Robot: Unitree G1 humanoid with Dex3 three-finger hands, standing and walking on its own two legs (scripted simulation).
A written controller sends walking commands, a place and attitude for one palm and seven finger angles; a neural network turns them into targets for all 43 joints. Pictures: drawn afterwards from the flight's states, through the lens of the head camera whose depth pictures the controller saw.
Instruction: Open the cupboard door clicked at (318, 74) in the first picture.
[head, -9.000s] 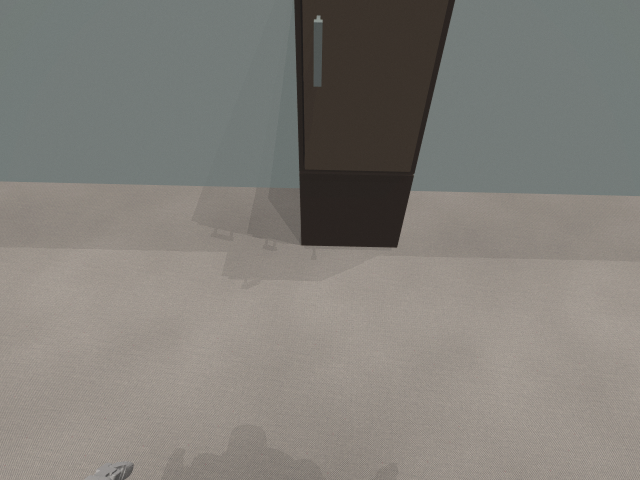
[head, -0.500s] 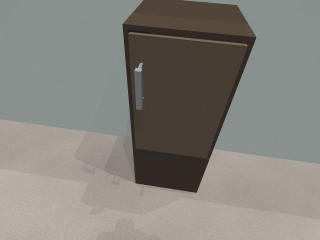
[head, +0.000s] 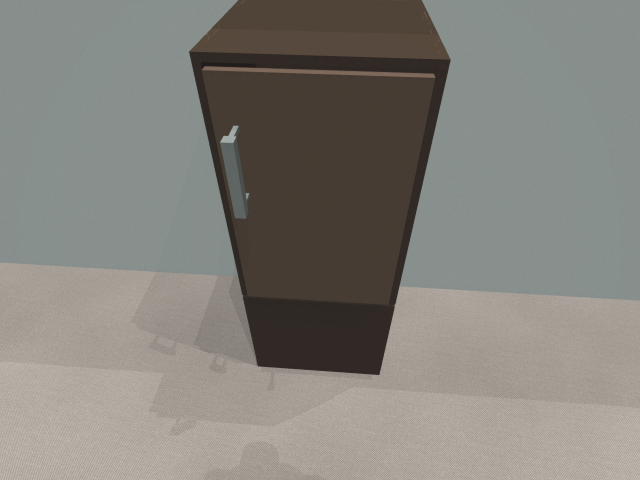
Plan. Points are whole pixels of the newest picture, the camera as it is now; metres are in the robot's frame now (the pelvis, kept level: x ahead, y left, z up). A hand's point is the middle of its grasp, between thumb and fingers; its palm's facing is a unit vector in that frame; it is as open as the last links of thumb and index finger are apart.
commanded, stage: shuffle to correct the standing spot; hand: left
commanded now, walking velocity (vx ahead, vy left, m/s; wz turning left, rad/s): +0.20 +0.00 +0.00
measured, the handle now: (238, 173) +0.62 +0.21 +0.07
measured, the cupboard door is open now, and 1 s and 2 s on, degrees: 0 0 0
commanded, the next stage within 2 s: come to a stop and stand still in 0.30 s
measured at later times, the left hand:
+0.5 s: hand out of the picture +0.03 +0.19 -0.19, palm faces +0.07 -0.99 -0.12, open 7.4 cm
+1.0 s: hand out of the picture +0.15 +0.18 -0.17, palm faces +0.08 -0.98 -0.20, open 7.3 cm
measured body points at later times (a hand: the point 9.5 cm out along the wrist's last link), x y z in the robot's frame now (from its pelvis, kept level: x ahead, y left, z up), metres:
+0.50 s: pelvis +0.07 +0.03 +0.00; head +0.05 +0.05 +0.45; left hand +0.03 +0.24 -0.17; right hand +0.06 -0.19 -0.15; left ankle +0.08 +0.13 -0.74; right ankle +0.04 -0.08 -0.70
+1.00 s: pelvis +0.07 +0.01 -0.01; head +0.09 +0.00 +0.44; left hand +0.15 +0.23 -0.16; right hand +0.10 -0.23 -0.17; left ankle +0.05 +0.11 -0.71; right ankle +0.13 -0.11 -0.74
